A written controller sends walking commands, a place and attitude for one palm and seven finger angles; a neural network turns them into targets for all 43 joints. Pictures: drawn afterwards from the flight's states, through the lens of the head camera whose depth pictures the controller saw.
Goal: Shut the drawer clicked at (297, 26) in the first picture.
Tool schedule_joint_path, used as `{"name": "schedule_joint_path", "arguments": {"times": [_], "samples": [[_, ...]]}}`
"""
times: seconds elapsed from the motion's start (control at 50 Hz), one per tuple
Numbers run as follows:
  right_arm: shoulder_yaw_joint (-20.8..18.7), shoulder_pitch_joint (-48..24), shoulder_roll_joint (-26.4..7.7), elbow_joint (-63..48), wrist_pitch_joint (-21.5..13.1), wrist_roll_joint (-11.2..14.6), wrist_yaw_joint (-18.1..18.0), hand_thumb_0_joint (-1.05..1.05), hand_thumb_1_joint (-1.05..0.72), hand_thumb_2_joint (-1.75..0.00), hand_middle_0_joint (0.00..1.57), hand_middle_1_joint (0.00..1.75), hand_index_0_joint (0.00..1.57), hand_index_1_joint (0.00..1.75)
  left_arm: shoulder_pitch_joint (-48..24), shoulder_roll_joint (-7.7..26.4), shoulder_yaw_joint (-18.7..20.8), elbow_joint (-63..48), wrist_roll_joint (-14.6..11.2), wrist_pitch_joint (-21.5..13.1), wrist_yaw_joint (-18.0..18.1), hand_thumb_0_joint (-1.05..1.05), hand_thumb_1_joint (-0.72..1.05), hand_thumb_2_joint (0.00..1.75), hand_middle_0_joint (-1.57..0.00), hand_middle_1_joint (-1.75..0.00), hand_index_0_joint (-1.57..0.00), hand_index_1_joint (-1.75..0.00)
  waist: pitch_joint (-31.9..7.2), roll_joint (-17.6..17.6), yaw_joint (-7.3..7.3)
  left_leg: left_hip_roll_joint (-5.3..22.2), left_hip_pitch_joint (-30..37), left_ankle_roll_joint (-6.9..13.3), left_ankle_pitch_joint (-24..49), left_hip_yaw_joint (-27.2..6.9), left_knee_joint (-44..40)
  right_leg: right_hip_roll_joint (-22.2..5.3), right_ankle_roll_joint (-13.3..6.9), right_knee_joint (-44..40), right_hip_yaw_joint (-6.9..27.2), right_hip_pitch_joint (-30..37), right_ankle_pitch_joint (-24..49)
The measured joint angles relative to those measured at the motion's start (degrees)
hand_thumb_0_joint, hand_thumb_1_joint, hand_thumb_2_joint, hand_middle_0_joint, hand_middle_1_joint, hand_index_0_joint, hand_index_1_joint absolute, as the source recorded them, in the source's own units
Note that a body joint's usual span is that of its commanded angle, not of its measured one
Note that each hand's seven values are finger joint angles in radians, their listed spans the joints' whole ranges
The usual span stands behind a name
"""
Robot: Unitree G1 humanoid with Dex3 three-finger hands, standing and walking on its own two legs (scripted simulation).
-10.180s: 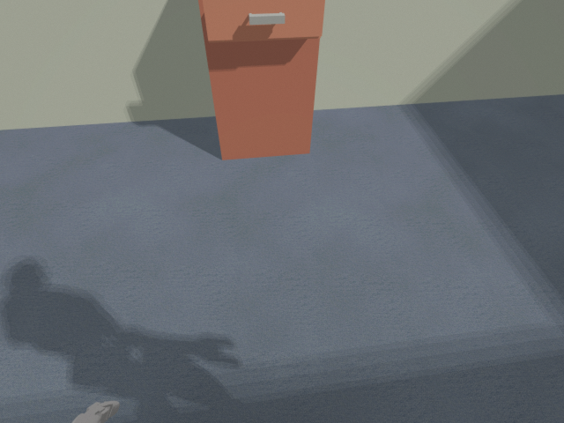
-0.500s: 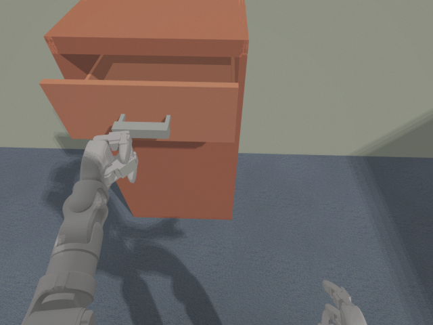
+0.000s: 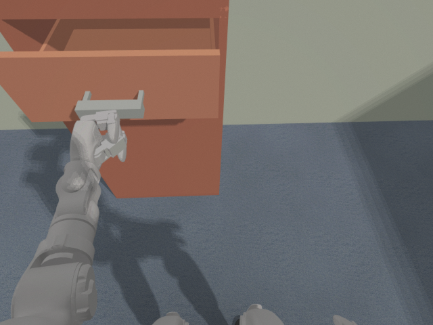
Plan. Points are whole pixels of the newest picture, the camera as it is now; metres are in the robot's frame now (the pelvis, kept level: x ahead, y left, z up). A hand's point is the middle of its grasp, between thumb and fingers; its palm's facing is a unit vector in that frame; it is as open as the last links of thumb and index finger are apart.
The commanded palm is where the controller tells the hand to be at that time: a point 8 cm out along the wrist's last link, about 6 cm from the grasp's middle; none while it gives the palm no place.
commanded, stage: bring the fist close to the handle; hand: left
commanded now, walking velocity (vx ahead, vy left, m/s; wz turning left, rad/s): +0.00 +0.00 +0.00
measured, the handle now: (112, 102) +0.55 +0.22 +0.06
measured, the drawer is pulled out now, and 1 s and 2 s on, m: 0.13 0.13 0.01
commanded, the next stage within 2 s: push the drawer shut in 0.56 s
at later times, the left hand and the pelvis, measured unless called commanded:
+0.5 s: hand (121, 141) +0.44 +0.18 +0.06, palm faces +0.02 -1.00 -0.02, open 3.3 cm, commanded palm +0.42 +0.23 +0.06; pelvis +0.00 +0.00 -0.01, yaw +0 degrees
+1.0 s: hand (119, 129) +0.47 +0.19 +0.06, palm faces +0.02 -1.00 -0.02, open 3.2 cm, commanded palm +0.45 +0.24 +0.06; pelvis -0.01 +0.01 -0.02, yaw +0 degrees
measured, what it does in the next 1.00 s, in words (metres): stands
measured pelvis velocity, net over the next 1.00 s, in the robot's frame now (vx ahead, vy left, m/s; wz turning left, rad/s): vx -0.01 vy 0.01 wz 0.00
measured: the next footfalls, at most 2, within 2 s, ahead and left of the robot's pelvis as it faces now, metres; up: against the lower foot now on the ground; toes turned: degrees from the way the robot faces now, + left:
none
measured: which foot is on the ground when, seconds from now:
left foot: down 0.00-1.00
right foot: down 0.00-1.00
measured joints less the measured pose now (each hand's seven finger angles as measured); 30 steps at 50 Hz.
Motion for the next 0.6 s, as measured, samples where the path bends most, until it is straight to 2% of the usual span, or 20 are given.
{"name": "schedule_joint_path", "arguments": {"times": [0.18, 0.3, 0.42, 0.5, 0.6], "samples": [[-0.3, 0.3, 0.2, -0.3, 1.7, -0.6, 0.7, 0.01, -0.9, -0.9, 0.2, 0.3, 0.2, 0.3, -3.4, 1.2, 2.2, 4.9, 0.8, -3.3, -0.6, 0.02, 0.9, 0.9, -1.4, -1.6, -1.4, -1.6, -1.3, -0.1, -0.9, 0.3, -5.9, 0.0, -1.8, 0.0, 4.6, 0.1, 0.0, 4.2, 0.0, -5.9, -1.5], [-0.6, 0.5, 0.3, -1.2, 2.9, -0.6, 0.9, 0.01, -0.9, -0.9, 0.2, 0.3, 0.2, 0.3, -3.0, 2.3, 3.6, 3.5, 0.8, -3.5, -1.1, 0.02, 0.9, 0.9, -1.4, -1.6, -1.4, -1.6, -1.7, 0.1, -1.24, 0.7, -8.1, 0.1, -2.7, 0.1, 6.5, 0.4, 0.0, 5.7, 0.2, -8.0, -2.0], [-0.5, 1.0, 0.3, -1.5, 3.9, -0.1, 1.0, 0.01, -0.9, -0.9, 0.2, 0.3, 0.2, 0.3, -1.8, 1.9, 2.5, 2.1, -0.4, -2.1, -1.8, 0.02, 0.9, 0.9, -1.4, -1.6, -1.4, -1.6, -2.5, 0.5, -0.67, 0.7, -7.3, 0.3, -2.7, 0.0, 6.2, 0.5, 0.2, 5.0, 0.1, -7.0, -1.9], [-0.3, 0.9, 0.3, -2.0, 4.1, 0.1, 1.0, 0.01, -0.9, -0.9, 0.2, 0.3, 0.2, 0.3, -2.0, 1.4, 1.3, 2.5, -0.1, -1.3, -1.3, 0.02, 0.9, 0.9, -1.4, -1.6, -1.4, -1.6, -2.6, 0.5, -0.58, 0.5, -7.0, 0.3, -2.6, -0.4, 6.0, 0.3, 0.3, 4.6, -0.2, -6.4, -1.8], [-0.3, 0.2, 0.3, -2.4, 3.9, -0.1, 1.2, 0.01, -0.9, -0.9, 0.2, 0.3, 0.2, 0.3, -2.4, 0.7, 0.8, 2.5, 0.4, -2.1, -0.2, 0.02, 0.9, 0.9, -1.4, -1.6, -1.4, -1.6, -2.3, 0.3, -0.59, 0.4, -7.3, 0.4, -2.6, -0.5, 6.4, 0.2, 0.3, 4.8, -0.3, -6.6, -1.7]]}}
